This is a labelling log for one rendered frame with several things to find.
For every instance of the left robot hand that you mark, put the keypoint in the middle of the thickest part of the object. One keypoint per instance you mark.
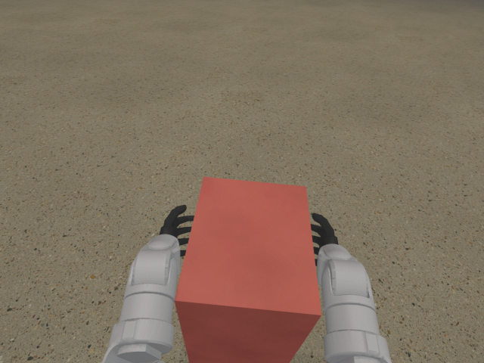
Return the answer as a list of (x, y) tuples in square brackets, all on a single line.
[(173, 221)]

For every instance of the robot left forearm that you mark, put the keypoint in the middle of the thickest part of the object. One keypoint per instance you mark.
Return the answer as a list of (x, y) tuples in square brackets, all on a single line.
[(144, 331)]

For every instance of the robot right forearm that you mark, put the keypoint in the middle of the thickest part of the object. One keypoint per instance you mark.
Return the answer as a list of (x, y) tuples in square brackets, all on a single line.
[(353, 334)]

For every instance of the carton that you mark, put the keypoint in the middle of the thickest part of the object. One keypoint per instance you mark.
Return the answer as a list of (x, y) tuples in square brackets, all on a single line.
[(248, 289)]

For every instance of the right robot hand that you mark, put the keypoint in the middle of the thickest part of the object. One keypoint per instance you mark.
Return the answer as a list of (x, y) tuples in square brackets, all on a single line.
[(325, 231)]

